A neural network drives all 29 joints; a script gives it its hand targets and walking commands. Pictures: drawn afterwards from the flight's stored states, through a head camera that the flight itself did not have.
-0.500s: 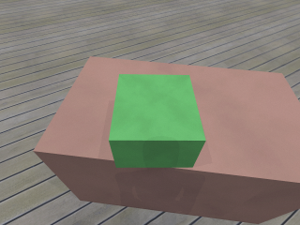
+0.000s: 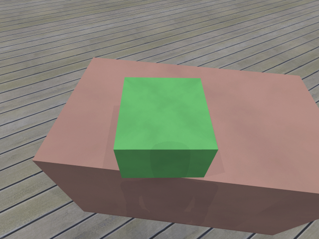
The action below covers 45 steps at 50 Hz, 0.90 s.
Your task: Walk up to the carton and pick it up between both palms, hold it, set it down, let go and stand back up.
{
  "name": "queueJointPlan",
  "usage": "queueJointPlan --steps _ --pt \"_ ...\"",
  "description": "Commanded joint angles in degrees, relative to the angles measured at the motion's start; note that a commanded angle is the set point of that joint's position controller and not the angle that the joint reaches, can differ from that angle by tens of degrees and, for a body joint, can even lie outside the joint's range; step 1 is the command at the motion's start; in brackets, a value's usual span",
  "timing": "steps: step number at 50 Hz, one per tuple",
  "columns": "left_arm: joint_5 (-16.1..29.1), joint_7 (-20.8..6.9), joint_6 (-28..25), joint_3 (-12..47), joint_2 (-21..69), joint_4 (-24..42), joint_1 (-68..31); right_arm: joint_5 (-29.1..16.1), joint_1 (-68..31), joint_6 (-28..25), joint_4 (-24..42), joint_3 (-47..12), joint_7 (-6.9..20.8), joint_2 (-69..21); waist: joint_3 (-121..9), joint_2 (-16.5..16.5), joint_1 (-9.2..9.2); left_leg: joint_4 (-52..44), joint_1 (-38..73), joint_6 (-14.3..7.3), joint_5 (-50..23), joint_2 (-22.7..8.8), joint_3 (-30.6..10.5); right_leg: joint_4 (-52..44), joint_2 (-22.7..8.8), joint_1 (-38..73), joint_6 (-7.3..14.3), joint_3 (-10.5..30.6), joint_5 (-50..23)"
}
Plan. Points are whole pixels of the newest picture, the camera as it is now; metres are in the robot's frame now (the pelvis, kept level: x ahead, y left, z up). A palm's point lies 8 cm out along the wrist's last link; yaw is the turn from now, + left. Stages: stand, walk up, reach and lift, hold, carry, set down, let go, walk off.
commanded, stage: walk up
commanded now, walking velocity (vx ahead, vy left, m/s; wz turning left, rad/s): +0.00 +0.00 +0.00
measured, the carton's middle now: (163, 125) +0.47 -0.02 -0.04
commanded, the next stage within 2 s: none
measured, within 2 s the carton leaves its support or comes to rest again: neither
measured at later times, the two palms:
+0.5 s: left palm out of the picture -0.01 +0.20 -0.15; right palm out of the picture -0.01 -0.21 -0.15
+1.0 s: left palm out of the picture +0.00 +0.20 -0.15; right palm out of the picture -0.01 -0.21 -0.15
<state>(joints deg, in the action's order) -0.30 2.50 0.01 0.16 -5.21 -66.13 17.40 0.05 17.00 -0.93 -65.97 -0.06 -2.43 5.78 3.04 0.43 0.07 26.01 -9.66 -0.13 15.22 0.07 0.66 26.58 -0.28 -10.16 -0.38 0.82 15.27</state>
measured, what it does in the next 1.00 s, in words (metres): stands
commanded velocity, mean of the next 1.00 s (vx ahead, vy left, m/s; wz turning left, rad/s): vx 0.00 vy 0.00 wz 0.00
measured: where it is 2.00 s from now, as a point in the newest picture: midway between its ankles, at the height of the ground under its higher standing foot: outside the picture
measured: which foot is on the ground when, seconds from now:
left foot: down 0.00-1.00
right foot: down 0.00-1.00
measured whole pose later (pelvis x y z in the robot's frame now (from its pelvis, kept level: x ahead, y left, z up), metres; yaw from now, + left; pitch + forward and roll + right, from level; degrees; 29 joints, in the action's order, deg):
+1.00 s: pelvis +0.01 +0.00 +0.00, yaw +0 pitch -2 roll +0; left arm 0.0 2.4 -0.3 0.2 -6.2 -65.6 16.8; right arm 0.0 17.4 -1.1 -65.9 -0.3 -2.4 6.5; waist 2.3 0.5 0.2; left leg 25.7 -7.8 0.4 16.4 -0.7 0.6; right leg 25.8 0.3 -8.1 0.1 0.5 16.3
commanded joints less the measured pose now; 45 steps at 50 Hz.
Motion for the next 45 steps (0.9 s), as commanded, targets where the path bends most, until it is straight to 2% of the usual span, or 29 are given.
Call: queueJointPlan --steps 1,3,4,5,6,7,10,12,13,14,17,18,20,22,24,25,27,28,30,31,35,36,37,38,39,41,42,43,45 --pt "0.0 0.0 -0.3 -0.5 -4.4 1.1 5.5 0.0 5.2 -0.5 0.9 0.8 -0.2 5.3 2.0 -1.1 -0.44 -4.3 -1.4 -1.5 -10.7 -5.0 -3.1 -5.8 -3.9 -2.7 0.9 2.9 -8.1" --pt "0.1 0.2 -0.2 -0.7 -4.8 0.2 5.1 -0.4 6.3 -0.3 1.2 0.6 -0.2 3.9 2.9 1.0 0.63 -5.0 -0.7 -1.3 -9.3 -4.7 -3.2 -6.2 -4.0 -3.6 1.5 3.4 -6.1" --pt "0.3 0.2 -0.1 -0.7 -5.4 0.9 4.7 -0.1 7.2 -0.2 0.9 0.7 -0.2 4.6 2.1 -1.5 0.37 -5.6 -1.8 -1.5 -8.3 -4.8 -3.6 -5.9 -4.0 -2.5 1.5 3.5 -5.5" --pt "0.2 0.2 0.0 -0.7 -4.7 0.9 4.3 -0.2 6.8 -0.1 1.1 0.5 -0.3 4.1 3.8 -0.7 0.40 -5.5 -2.4 -1.3 -8.4 -4.9 -3.6 -5.7 -3.6 -3.5 1.1 2.7 -6.5" --pt "0.3 0.1 -0.2 -0.3 -4.5 0.9 5.2 -0.1 6.7 -0.3 0.9 0.6 -0.3 5.3 1.0 -3.2 -0.06 -5.0 -0.8 -1.2 -9.1 -4.8 -3.1 -5.8 -4.0 -2.8 1.3 3.5 -6.9" --pt "-0.2 0.0 -0.3 -0.8 -5.4 1.3 4.8 0.2 6.5 -0.5 1.0 0.5 -0.2 4.2 0.7 -3.0 -0.12 -5.6 -0.6 -0.9 -10.4 -4.8 -3.1 -5.0 -3.8 -1.7 1.4 2.9 -7.4" --pt "0.1 -0.1 -0.4 -0.7 -5.6 0.9 5.2 -0.2 5.5 -0.7 1.5 0.2 -0.2 4.3 4.0 1.8 -0.50 -4.3 -1.4 -1.6 -13.3 -5.2 -4.2 -5.3 -3.3 -2.7 1.1 2.6 -9.4" --pt "-0.1 -0.1 -0.5 -0.5 -5.0 1.3 5.0 -0.4 6.9 -0.6 1.6 0.6 -0.1 5.1 1.6 -2.9 0.22 -4.2 -1.0 -1.2 -13.4 -4.8 -2.8 -5.2 -4.3 -1.5 2.0 3.8 -11.1" --pt "0.0 -0.1 -0.5 -0.7 -5.8 0.9 4.8 -0.2 7.0 -0.5 1.2 0.6 -0.1 4.9 1.2 0.1 0.70 -4.5 -2.0 -1.2 -12.1 -4.8 -2.9 -5.4 -3.9 -0.4 1.8 3.4 -11.1" --pt "0.2 -0.3 -0.6 -0.6 -5.9 1.7 4.6 -0.1 6.6 -0.4 1.5 0.4 -0.2 4.9 0.9 1.4 -0.13 -4.2 -1.0 -1.5 -11.4 -4.7 -3.1 -5.7 -3.9 -1.3 2.1 3.6 -10.2" --pt "0.0 -0.1 -0.6 -0.7 -5.4 1.0 4.5 -0.1 6.9 -0.8 1.6 0.6 -0.2 5.2 -0.4 2.0 0.35 -4.3 -0.2 -1.6 -14.0 -5.2 -3.5 -5.1 -3.9 1.0 2.2 3.4 -12.5" --pt "0.1 -0.1 -0.7 -0.7 -5.7 1.0 4.5 -0.1 6.2 -0.9 1.8 0.6 -0.2 5.5 0.5 1.7 -0.07 -3.8 -0.8 -1.5 -14.8 -5.1 -3.4 -5.0 -4.3 -0.2 2.1 3.5 -13.6" --pt "0.4 0.1 -0.4 -0.4 -5.2 0.9 5.0 0.2 6.2 -0.5 1.5 0.7 0.0 5.4 2.2 -1.6 -0.34 -3.9 -0.8 -1.4 -12.8 -4.6 -2.7 -5.8 -4.6 -0.9 1.7 4.0 -11.3" --pt "0.4 0.1 -0.2 -0.8 -5.3 0.4 4.9 -0.3 6.4 -0.5 1.6 0.5 -0.2 4.8 2.3 0.3 -0.20 -4.5 -1.1 -1.4 -12.2 -4.9 -3.3 -5.5 -3.9 -1.3 1.9 3.4 -10.9" --pt "0.1 -0.1 -0.4 -0.8 -6.8 1.1 4.1 0.0 6.5 -0.7 1.6 0.7 -0.2 6.0 1.9 -3.5 -0.42 -4.9 -0.4 -1.5 -13.6 -5.1 -3.6 -4.9 -4.3 -0.6 1.7 3.8 -11.4" --pt "0.1 0.0 -0.5 -0.8 -6.5 0.8 4.9 -0.2 6.0 -0.6 1.7 0.6 -0.1 6.0 3.0 -3.9 -0.30 -4.6 -0.9 -1.2 -14.4 -5.0 -3.0 -5.3 -4.0 -1.3 1.7 3.6 -11.9" --pt "0.3 -0.1 -0.6 -1.2 -7.9 0.9 4.2 -0.2 7.7 -0.7 1.5 0.8 -0.2 5.6 1.6 0.5 0.41 -4.2 0.2 -1.3 -13.9 -5.1 -3.1 -5.4 -4.0 -0.8 2.2 3.4 -11.5" --pt "0.1 -0.2 -0.5 -1.0 -6.3 0.7 3.6 0.0 7.3 -0.8 1.7 0.6 -0.2 5.4 1.4 2.7 -0.13 -4.0 -0.8 -1.2 -14.3 -5.4 -3.2 -5.4 -3.8 0.5 1.7 2.5 -13.0" --pt "0.1 -0.2 -0.5 -0.5 -5.1 1.1 4.1 -0.3 6.1 -0.7 2.0 0.9 -0.2 6.2 0.5 -1.8 -0.20 -4.3 -1.7 -1.1 -13.6 -5.0 -2.8 -5.4 -4.3 1.7 2.1 3.2 -12.5" --pt "-0.3 -0.1 -0.5 -0.6 -5.8 1.3 3.5 0.0 6.6 -0.7 1.9 0.6 -0.2 5.4 0.3 0.7 0.18 -4.3 -0.8 -1.2 -14.1 -5.0 -3.2 -5.0 -4.4 1.4 2.0 3.6 -13.7" --pt "0.2 0.0 -0.7 -0.4 -5.7 0.5 4.9 0.0 6.3 -0.7 1.0 0.7 -0.1 6.0 -0.1 -1.9 0.23 -4.0 1.1 -1.3 -15.6 -5.1 -3.5 -5.3 -4.4 -0.2 2.3 3.8 -13.9" --pt "0.3 0.1 -0.7 -0.6 -6.8 1.0 4.3 -0.2 7.0 -0.8 1.4 0.4 -0.1 5.7 -0.4 1.2 0.35 -3.7 0.6 -1.9 -16.3 -5.7 -4.1 -5.5 -4.5 1.2 2.1 3.2 -14.3" --pt "0.2 0.1 -0.9 -0.9 -6.9 1.0 3.7 0.1 7.0 -0.8 1.0 0.5 -0.2 5.4 0.8 -0.5 0.35 -3.4 0.4 -1.6 -17.8 -5.5 -3.4 -5.3 -4.7 1.2 1.9 3.6 -15.3" --pt "0.2 0.1 -0.9 -0.6 -6.0 0.6 3.6 0.0 6.1 -0.9 1.1 0.5 -0.2 5.5 0.3 1.9 0.49 -3.1 0.5 -1.6 -17.3 -5.4 -3.3 -5.5 -4.5 0.8 2.1 3.8 -15.7" --pt "-0.2 0.1 -0.7 -0.6 -5.1 0.9 3.8 0.1 6.9 -0.6 1.1 0.7 -0.3 6.6 1.7 1.5 0.53 -3.6 -1.3 -1.2 -14.3 -5.3 -3.2 -6.1 -4.5 1.8 2.0 3.8 -14.4" --pt "0.1 0.1 -0.6 -0.9 -6.3 0.9 4.5 0.1 6.5 -0.6 0.8 0.4 -0.2 6.2 1.7 -1.0 0.22 -3.8 -1.3 -1.5 -14.3 -5.2 -3.1 -5.7 -4.3 0.9 1.7 3.2 -12.9" --pt "0.5 -0.1 -0.4 -1.1 -6.1 0.9 4.1 0.0 6.8 -0.4 0.4 0.3 -0.2 5.4 3.5 -0.5 0.18 -4.5 -1.5 -0.8 -13.7 -5.1 -3.0 -5.8 -3.6 -0.6 1.9 3.4 -11.1" --pt "0.4 -0.1 -0.4 -0.7 -5.5 1.2 4.5 -0.1 6.4 -0.6 0.8 0.5 -0.2 5.4 2.2 -1.3 0.12 -4.2 -0.3 -1.6 -14.7 -5.7 -3.4 -5.6 -4.2 -0.3 1.8 3.0 -10.9" --pt "0.2 0.0 -0.5 -0.9 -6.4 1.6 3.9 0.0 6.8 -0.8 0.8 0.4 -0.3 5.8 0.8 0.1 -0.05 -3.9 0.1 -1.4 -16.2 -5.3 -3.1 -5.2 -4.1 1.3 1.5 3.2 -13.4"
